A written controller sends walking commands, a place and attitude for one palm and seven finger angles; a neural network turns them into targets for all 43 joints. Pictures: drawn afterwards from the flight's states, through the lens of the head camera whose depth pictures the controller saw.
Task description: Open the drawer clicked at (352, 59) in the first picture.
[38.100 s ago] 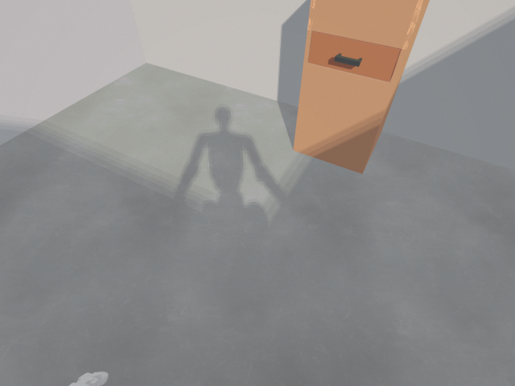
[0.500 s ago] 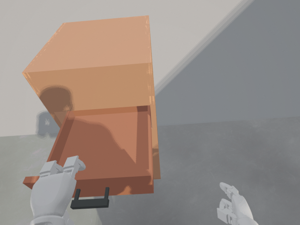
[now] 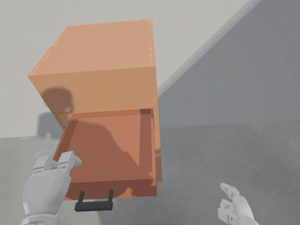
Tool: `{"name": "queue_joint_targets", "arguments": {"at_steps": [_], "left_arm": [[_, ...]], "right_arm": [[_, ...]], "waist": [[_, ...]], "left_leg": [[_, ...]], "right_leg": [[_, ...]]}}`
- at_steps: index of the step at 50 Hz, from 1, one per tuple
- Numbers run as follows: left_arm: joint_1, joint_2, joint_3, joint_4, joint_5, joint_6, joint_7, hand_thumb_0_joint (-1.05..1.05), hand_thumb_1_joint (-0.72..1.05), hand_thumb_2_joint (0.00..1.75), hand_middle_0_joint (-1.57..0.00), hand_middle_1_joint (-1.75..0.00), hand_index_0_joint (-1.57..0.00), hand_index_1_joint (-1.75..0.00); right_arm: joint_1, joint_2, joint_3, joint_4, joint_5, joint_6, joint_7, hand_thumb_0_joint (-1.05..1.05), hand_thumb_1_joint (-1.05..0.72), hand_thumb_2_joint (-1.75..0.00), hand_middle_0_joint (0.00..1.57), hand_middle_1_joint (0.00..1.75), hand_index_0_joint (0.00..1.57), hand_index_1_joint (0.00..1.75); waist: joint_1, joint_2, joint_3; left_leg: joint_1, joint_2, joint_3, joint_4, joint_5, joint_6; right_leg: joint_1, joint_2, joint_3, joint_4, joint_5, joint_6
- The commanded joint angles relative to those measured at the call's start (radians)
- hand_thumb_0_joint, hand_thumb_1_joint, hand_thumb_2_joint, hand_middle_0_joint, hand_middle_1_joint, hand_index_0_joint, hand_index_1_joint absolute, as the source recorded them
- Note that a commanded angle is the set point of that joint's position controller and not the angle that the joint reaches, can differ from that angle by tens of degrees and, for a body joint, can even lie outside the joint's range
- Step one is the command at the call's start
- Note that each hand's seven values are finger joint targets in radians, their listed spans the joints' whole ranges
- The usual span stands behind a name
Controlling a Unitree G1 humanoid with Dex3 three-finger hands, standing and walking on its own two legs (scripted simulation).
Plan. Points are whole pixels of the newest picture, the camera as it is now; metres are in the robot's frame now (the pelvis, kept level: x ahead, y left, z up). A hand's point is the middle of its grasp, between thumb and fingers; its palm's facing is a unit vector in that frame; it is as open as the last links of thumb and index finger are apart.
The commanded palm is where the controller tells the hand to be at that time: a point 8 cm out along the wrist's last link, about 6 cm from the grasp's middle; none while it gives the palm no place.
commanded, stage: draw the hand back to the body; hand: left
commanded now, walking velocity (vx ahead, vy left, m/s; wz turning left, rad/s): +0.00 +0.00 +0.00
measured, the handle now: (95, 199) +0.21 +0.23 -0.12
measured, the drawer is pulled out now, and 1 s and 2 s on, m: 0.29 0.29 0.29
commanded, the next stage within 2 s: step back with the hand held close in 1.36 s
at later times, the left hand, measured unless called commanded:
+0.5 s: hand (61, 182) +0.17 +0.22 +0.10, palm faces +0.28 -0.78 -0.56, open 13.6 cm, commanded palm +0.13 +0.26 +0.15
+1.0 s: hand (38, 160) +0.18 +0.24 +0.18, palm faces +0.40 -0.81 -0.43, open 10.0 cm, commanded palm +0.13 +0.29 +0.20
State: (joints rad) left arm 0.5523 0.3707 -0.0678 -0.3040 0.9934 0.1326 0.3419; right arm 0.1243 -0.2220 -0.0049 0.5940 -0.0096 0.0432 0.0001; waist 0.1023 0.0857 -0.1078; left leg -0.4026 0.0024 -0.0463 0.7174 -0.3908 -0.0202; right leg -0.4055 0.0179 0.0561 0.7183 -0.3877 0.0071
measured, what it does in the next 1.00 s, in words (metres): stands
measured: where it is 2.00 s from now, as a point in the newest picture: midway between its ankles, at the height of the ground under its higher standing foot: outside the picture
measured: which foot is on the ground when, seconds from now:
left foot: down 0.00-1.00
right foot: down 0.00-1.00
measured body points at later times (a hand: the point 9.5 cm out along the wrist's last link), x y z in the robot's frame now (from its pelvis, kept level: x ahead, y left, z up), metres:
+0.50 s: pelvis +0.00 +0.00 +0.02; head -0.01 -0.02 +0.46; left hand +0.15 +0.26 +0.14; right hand +0.22 -0.19 -0.06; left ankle -0.01 +0.13 -0.72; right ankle -0.01 -0.13 -0.72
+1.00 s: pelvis +0.01 +0.00 +0.03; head +0.00 -0.02 +0.48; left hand +0.16 +0.28 +0.20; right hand +0.22 -0.20 -0.05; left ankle -0.01 +0.13 -0.72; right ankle -0.01 -0.13 -0.72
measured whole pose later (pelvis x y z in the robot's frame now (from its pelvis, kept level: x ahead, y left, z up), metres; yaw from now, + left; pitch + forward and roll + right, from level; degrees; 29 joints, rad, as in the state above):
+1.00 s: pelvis +0.01 +0.00 +0.03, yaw +2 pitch -3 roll +0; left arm 0.55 0.33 0.26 -0.49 -0.01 -0.08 0.11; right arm 0.17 -0.21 0.02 0.65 -0.02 -0.17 -0.10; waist 0.07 0.06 0.01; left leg -0.09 0.00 -0.07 0.41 -0.26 -0.01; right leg -0.07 0.00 0.03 0.38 -0.25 0.01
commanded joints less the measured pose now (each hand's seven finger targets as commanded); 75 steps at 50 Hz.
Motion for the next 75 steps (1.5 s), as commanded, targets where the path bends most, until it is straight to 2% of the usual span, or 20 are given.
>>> {"name": "queue_joint_targets", "arguments": {"at_steps": [1,6,13,18,19,20,23,25,27,30,34,38,44,47,58,64,65,73,74,75], "left_arm": [[-0.017,0.157,0.117,-0.202,-0.022,0.051,-0.008,0.00,-0.50,0.30,-0.30,-1.20,-0.30,-1.20],[-0.092,0.175,0.119,-0.229,-0.031,0.026,-0.062,0.00,-0.50,0.30,-0.30,-1.20,-0.30,-1.20],[-0.091,0.216,0.178,-0.266,-0.025,-0.041,-0.064,0.00,-0.50,0.30,-0.30,-1.20,-0.30,-1.20],[-0.057,0.216,0.198,-0.285,-0.043,-0.025,-0.067,0.00,-0.50,0.30,-0.30,-1.20,-0.30,-1.20],[-0.059,-0.120,0.132,-0.290,-0.803,-0.083,-0.139,0.00,-0.47,0.32,-0.30,-1.18,-0.30,-1.18],[-0.026,-0.021,0.185,-0.257,-0.850,-0.125,-0.166,0.00,-0.43,0.33,-0.29,-1.15,-0.29,-1.15],[-0.099,0.117,0.328,-0.384,-0.937,-0.201,-0.174,0.00,-0.32,0.37,-0.29,-1.09,-0.29,-1.09],[-0.111,0.147,0.384,-0.390,-0.955,-0.227,-0.166,0.00,-0.26,0.40,-0.28,-1.04,-0.28,-1.04],[-0.071,0.098,0.355,-0.392,-0.971,-0.237,-0.176,0.00,-0.18,0.43,-0.28,-1.00,-0.28,-1.00],[-0.049,0.082,0.361,-0.369,-0.983,-0.245,-0.192,0.00,-0.08,0.48,-0.27,-0.93,-0.27,-0.93],[-0.026,0.062,0.365,-0.354,-0.998,-0.259,-0.211,0.00,0.06,0.54,-0.26,-0.84,-0.26,-0.84],[-0.028,0.077,0.384,-0.403,-0.999,-0.276,-0.217,0.00,0.20,0.60,-0.25,-0.75,-0.25,-0.75],[-0.052,0.107,0.434,-0.409,-1.005,-0.279,-0.209,0.00,0.41,0.69,-0.24,-0.62,-0.24,-0.62],[-0.070,0.111,0.445,-0.409,-1.005,-0.281,-0.205,0.00,0.51,0.74,-0.23,-0.55,-0.23,-0.55],[-0.084,0.095,0.447,-0.365,-1.023,-0.274,-0.220,0.00,0.90,0.90,-0.20,-0.30,-0.20,-0.30],[-0.095,0.119,0.466,-0.400,-1.022,-0.277,-0.216,0.00,0.90,0.90,-0.20,-0.30,-0.20,-0.30],[-0.113,0.132,0.471,-0.429,-1.018,-0.280,-0.215,0.00,0.90,0.90,-0.20,-0.30,-0.20,-0.30],[-0.083,0.108,0.456,-0.395,-1.022,-0.277,-0.213,0.00,0.90,0.90,-0.20,-0.30,-0.20,-0.30],[-0.166,0.200,0.562,-0.465,-1.031,-0.318,-0.211,0.00,0.90,0.90,-0.20,-0.30,-0.20,-0.30],[-0.168,0.196,0.565,-0.448,-1.026,-0.336,-0.217,0.00,0.90,0.90,-0.20,-0.30,-0.20,-0.30]], "right_arm": [[-0.183,-0.095,-0.025,-0.184,0.008,-0.043,-0.009,0.00,-0.90,-0.90,0.20,0.30,0.20,0.30],[-0.179,-0.099,-0.015,-0.178,0.001,-0.046,-0.029,0.00,-0.90,-0.90,0.20,0.30,0.20,0.30],[-0.167,-0.097,-0.015,-0.171,-0.009,-0.058,-0.039,0.00,-0.90,-0.90,0.20,0.30,0.20,0.30],[-0.177,-0.100,-0.021,-0.173,0.001,-0.057,-0.031,0.00,-0.90,-0.90,0.20,0.30,0.20,0.30],[-0.093,-0.041,-0.006,-0.237,0.019,-0.122,-0.055,0.00,-0.90,-0.90,0.20,0.30,0.20,0.30],[-0.105,-0.064,0.001,-0.222,0.014,-0.172,-0.073,0.00,-0.90,-0.90,0.20,0.30,0.20,0.30],[-0.120,-0.065,0.018,-0.205,0.001,-0.207,-0.117,0.00,-0.90,-0.90,0.20,0.30,0.20,0.30],[-0.105,-0.061,0.024,-0.178,-0.009,-0.241,-0.132,0.00,-0.90,-0.90,0.20,0.30,0.20,0.30],[-0.078,-0.051,0.029,-0.163,-0.009,-0.260,-0.129,0.00,-0.90,-0.90,0.20,0.30,0.20,0.30],[-0.082,-0.055,0.021,-0.140,-0.012,-0.276,-0.119,0.00,-0.90,-0.90,0.20,0.30,0.20,0.30],[-0.081,-0.060,0.006,-0.130,-0.013,-0.276,-0.107,0.00,-0.90,-0.90,0.20,0.30,0.20,0.30],[-0.083,-0.066,-0.002,-0.124,-0.012,-0.278,-0.100,0.00,-0.90,-0.90,0.20,0.30,0.20,0.30],[-0.090,-0.067,-0.007,-0.109,-0.010,-0.268,-0.106,0.00,-0.90,-0.90,0.20,0.30,0.20,0.30],[-0.090,-0.066,-0.005,-0.102,-0.009,-0.270,-0.107,0.00,-0.90,-0.90,0.20,0.30,0.20,0.30],[-0.102,-0.071,-0.013,-0.104,-0.002,-0.249,-0.100,0.00,-0.90,-0.90,0.20,0.30,0.20,0.30],[-0.108,-0.068,-0.010,-0.112,-0.003,-0.254,-0.103,0.00,-0.90,-0.90,0.20,0.30,0.20,0.30],[-0.109,-0.071,-0.009,-0.112,-0.004,-0.258,-0.103,0.00,-0.90,-0.90,0.20,0.30,0.20,0.30],[-0.105,-0.067,-0.012,-0.107,0.000,-0.265,-0.102,0.00,-0.90,-0.90,0.20,0.30,0.20,0.30],[-0.101,-0.105,-0.006,-0.148,0.013,-0.228,-0.097,0.00,-0.90,-0.90,0.20,0.30,0.20,0.30],[-0.103,-0.089,-0.005,-0.143,0.012,-0.213,-0.096,0.00,-0.90,-0.90,0.20,0.30,0.20,0.30]], "waist": [[-0.001,-0.118,-0.072],[-0.011,-0.083,-0.033],[0.008,-0.039,-0.053],[0.013,-0.021,-0.044],[-0.097,-0.131,0.039],[-0.070,-0.159,0.009],[-0.041,-0.140,0.030],[-0.036,-0.015,0.048],[-0.040,0.063,0.070],[-0.039,0.049,0.103],[-0.041,-0.060,0.069],[-0.037,-0.038,0.016],[-0.038,-0.053,0.018],[-0.039,-0.001,0.042],[-0.039,-0.076,0.056],[-0.035,-0.040,0.048],[-0.036,0.018,0.038],[-0.040,-0.042,0.062],[-0.083,-0.040,0.166],[-0.084,-0.043,0.174]], "left_leg": [[0.075,-0.025,0.065,-0.115,0.279,0.043],[0.108,-0.021,0.059,-0.142,0.245,0.048],[0.143,-0.020,0.055,-0.155,0.276,0.037],[0.149,-0.016,0.055,-0.178,0.309,0.031],[0.276,0.011,0.033,-0.197,0.261,0.062],[0.285,0.008,0.039,-0.219,0.241,0.057],[0.261,-0.009,0.046,-0.256,0.246,0.051],[0.271,-0.015,0.052,-0.273,0.268,0.036],[0.274,-0.013,0.051,-0.288,0.321,0.027],[0.278,-0.010,0.051,-0.306,0.369,0.019],[0.295,-0.001,0.053,-0.322,0.407,0.024],[0.323,0.000,0.056,-0.331,0.462,0.023],[0.334,-0.003,0.061,-0.343,0.453,0.023],[0.336,-0.004,0.061,-0.350,0.438,0.020],[0.334,0.006,0.055,-0.367,0.415,0.023],[0.335,0.002,0.057,-0.366,0.377,0.024],[0.343,-0.003,0.059,-0.364,0.377,0.020],[0.334,0.004,0.053,-0.358,0.389,0.023],[0.223,0.001,0.014,-0.315,0.341,0.042],[0.204,-0.004,0.004,-0.311,0.298,0.038]], "right_leg": [[0.074,0.008,-0.071,-0.139,0.317,-0.019],[0.054,0.007,-0.080,-0.177,0.225,-0.017],[0.079,0.009,-0.086,-0.201,0.225,-0.026],[0.109,0.012,-0.094,-0.210,0.251,-0.028],[0.167,0.026,-0.123,-0.225,0.243,-0.024],[0.189,0.026,-0.116,-0.242,0.225,-0.019],[0.222,-0.004,-0.113,-0.292,0.223,-0.006],[0.233,-0.013,-0.108,-0.322,0.231,-0.012],[0.248,-0.018,-0.116,-0.321,0.275,-0.019],[0.263,-0.010,-0.117,-0.354,0.323,-0.021],[0.298,-0.007,-0.120,-0.356,0.369,-0.012],[0.331,-0.011,-0.117,-0.354,0.414,-0.013],[0.333,-0.008,-0.117,-0.375,0.409,-0.010],[0.321,-0.010,-0.114,-0.387,0.389,-0.013],[0.317,-0.012,-0.110,-0.395,0.370,-0.009],[0.311,-0.013,-0.103,-0.403,0.332,-0.011],[0.313,-0.014,-0.098,-0.410,0.333,-0.015],[0.300,-0.016,-0.105,-0.399,0.348,-0.010],[0.190,-0.050,-0.065,-0.440,0.343,-0.001],[0.176,-0.064,-0.063,-0.450,0.320,-0.006]]}}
